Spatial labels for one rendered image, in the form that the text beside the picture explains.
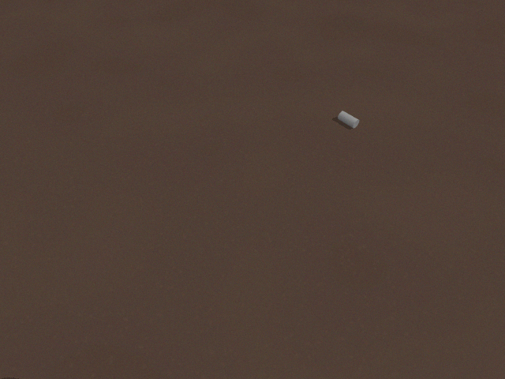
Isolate can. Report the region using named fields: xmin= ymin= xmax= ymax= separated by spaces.
xmin=338 ymin=111 xmax=359 ymax=128

